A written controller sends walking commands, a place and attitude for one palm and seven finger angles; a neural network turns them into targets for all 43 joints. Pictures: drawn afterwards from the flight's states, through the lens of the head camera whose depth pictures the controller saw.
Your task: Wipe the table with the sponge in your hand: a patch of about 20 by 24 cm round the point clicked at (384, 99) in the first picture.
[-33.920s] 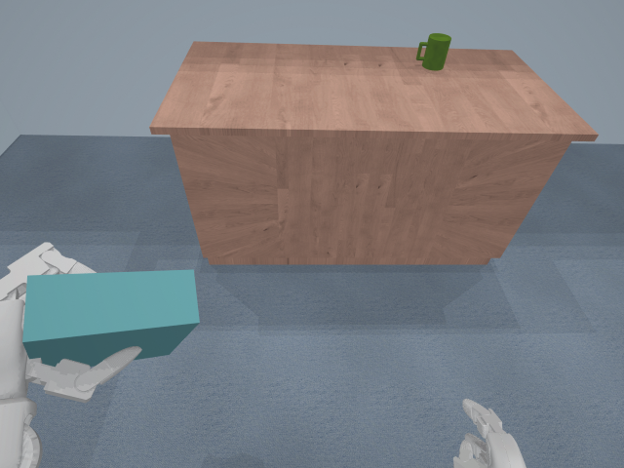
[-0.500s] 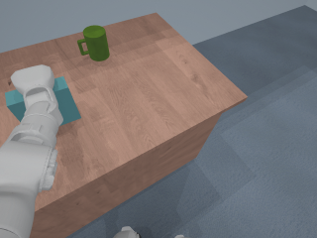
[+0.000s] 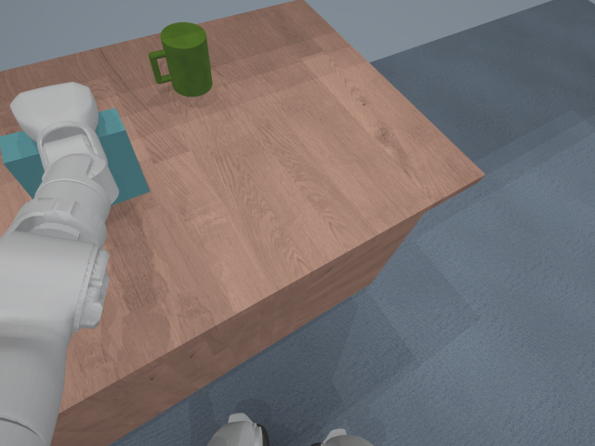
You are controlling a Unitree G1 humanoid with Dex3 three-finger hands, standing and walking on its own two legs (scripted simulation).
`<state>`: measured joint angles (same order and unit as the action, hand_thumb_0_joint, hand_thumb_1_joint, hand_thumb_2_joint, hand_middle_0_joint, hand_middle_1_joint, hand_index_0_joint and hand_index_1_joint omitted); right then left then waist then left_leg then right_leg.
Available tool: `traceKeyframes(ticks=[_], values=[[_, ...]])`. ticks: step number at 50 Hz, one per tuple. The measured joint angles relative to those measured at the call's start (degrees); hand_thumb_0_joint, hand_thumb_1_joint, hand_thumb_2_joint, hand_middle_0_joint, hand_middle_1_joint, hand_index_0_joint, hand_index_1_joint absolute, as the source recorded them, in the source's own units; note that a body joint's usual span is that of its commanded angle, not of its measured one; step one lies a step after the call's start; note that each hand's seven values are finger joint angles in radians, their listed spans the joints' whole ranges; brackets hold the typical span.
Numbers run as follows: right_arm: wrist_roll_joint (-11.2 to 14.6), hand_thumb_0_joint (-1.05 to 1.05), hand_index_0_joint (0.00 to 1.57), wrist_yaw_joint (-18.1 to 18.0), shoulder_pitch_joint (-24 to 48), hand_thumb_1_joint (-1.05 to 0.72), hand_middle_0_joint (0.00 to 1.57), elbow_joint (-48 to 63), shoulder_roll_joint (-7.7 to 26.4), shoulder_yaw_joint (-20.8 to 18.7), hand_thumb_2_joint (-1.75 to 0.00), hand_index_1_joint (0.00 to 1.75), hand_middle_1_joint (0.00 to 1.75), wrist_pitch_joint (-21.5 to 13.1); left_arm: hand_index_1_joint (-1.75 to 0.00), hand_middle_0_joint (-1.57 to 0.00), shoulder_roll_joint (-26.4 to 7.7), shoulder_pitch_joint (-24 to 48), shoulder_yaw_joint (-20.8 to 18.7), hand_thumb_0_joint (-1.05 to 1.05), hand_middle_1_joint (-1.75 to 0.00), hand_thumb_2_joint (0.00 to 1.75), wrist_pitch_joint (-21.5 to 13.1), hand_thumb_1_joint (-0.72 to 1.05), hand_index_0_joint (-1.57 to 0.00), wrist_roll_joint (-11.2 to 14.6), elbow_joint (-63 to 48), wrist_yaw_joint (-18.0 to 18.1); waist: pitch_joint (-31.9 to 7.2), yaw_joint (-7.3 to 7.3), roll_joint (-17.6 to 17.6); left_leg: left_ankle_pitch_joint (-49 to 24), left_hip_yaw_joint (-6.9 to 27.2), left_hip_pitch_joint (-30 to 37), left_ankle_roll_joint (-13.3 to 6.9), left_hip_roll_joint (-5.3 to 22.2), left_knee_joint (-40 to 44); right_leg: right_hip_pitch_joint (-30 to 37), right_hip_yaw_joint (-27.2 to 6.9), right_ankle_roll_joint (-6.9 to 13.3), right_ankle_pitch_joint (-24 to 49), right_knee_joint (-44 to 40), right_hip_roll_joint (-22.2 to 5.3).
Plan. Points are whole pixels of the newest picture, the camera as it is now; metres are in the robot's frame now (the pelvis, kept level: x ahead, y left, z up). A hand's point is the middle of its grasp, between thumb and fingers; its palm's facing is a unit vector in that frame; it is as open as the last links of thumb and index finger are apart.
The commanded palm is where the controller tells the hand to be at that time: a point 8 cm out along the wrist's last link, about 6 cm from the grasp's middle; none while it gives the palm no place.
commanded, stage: slide back across to the first lane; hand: left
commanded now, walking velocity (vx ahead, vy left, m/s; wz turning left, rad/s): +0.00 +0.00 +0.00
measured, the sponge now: (89, 178) +0.49 +0.29 +0.01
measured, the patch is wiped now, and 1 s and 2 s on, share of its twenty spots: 1.00 1.00 1.00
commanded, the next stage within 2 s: wipe back along the first lane in 0.72 s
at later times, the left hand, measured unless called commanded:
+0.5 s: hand (54, 144) +0.50 +0.31 +0.07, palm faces -0.12 -0.03 -0.99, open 9.4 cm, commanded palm +0.49 +0.29 +0.10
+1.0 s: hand (16, 166) +0.47 +0.35 +0.06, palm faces -0.15 -0.01 -0.99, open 9.5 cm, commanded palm +0.45 +0.31 +0.09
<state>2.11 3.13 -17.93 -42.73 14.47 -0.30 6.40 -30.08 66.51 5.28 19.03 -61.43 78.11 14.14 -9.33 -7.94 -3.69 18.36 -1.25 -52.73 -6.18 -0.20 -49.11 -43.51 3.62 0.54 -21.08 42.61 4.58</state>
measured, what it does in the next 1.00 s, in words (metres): stands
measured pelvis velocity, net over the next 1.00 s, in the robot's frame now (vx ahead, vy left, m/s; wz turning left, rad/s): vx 0.03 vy -0.02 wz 0.02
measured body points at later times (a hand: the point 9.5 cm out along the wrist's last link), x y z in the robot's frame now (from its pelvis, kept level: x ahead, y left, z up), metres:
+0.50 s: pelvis +0.02 -0.01 +0.01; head +0.11 +0.02 +0.45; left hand +0.51 +0.31 +0.12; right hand +0.00 -0.27 -0.11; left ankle +0.04 +0.04 -0.69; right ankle -0.02 -0.13 -0.69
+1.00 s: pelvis +0.03 -0.02 +0.02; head +0.12 +0.00 +0.46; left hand +0.47 +0.34 +0.12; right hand +0.08 -0.30 -0.10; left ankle +0.04 +0.04 -0.69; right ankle -0.02 -0.13 -0.69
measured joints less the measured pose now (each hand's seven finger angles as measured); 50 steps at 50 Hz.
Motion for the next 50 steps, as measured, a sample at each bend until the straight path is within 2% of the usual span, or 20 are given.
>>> traceKeyframes(ticks=[8,18,27,36,42,50], values=[[-0.3,0.01,0.2,-0.1,-0.5,-0.9,0.2,0.3,0.1,0.3,-0.9,0.3,0.3,0.2,-1.41,-0.82,-1.9,3.3,-0.9,0.01,-1.39,1.11,0.8,-0.5,-0.82,-1.1,1.3,-1.1,0.2,-1.25,-0.1,0.3,0.2,-2.6,-0.1,0.1,-1.5,-2.5,0.3,-0.1,-0.3,1.4,0.1],[0.0,0.01,0.2,-0.5,-3.5,-0.91,0.2,1.0,0.4,0.5,-0.9,0.3,0.3,0.9,-1.43,-0.8,-4.4,-2.5,-4.8,0.01,-1.4,1.11,-1.5,-0.49,-0.81,-1.9,-2.9,-2.7,-0.1,-1.36,-0.5,0.7,-0.4,0.0,0.2,0.8,-0.2,0.0,-0.7,0.1,0.1,-0.7,0.8],[0.3,0.01,0.2,-0.5,-3.9,-0.9,0.2,1.1,0.6,0.7,-0.9,0.3,0.3,1.2,-1.44,-0.79,-6.1,-8.2,-6.9,0.0,-1.42,1.11,-4.2,-0.48,-0.79,-1.3,-4.8,-3.2,0.0,-0.37,-0.2,1.0,-0.3,4.4,0.6,0.7,2.2,4.6,-0.8,0.6,0.1,-3.5,0.9],[0.4,0.01,0.2,-0.8,-2.1,-0.9,0.2,1.6,1.4,0.0,-0.9,0.3,0.3,1.7,-1.45,-0.78,-7.3,-13.7,-7.3,0.0,-1.42,1.1,-8.4,-0.47,-0.78,-0.9,-9.3,-4.5,0.2,1.72,0.3,1.3,0.3,7.2,1.2,0.5,3.5,7.8,-0.4,1.1,-0.2,-5.3,0.9],[0.6,0.01,0.2,-1.2,-0.2,-0.91,0.2,2.3,2.1,0.0,-0.9,0.3,0.3,2.1,-1.45,-0.78,-8.6,-15.7,-8.4,0.0,-1.42,1.1,-10.8,-0.47,-0.78,-0.9,-10.8,-4.9,0.7,2.22,0.7,1.3,0.6,8.4,1.4,0.4,4.1,9.0,-0.3,1.4,-0.3,-5.7,0.9],[0.9,0.01,0.2,-1.2,0.2,-0.91,0.2,2.6,2.4,-0.6,-0.9,0.3,0.3,2.6,-1.46,-0.77,-8.1,-18.5,-6.8,-0.01,-1.43,1.1,-11.2,-0.46,-0.77,0.2,-13.8,-4.7,0.9,3.32,0.8,1.2,0.8,9.3,1.6,0.3,4.7,10.0,-0.1,1.5,-0.3,-6.3,0.8]])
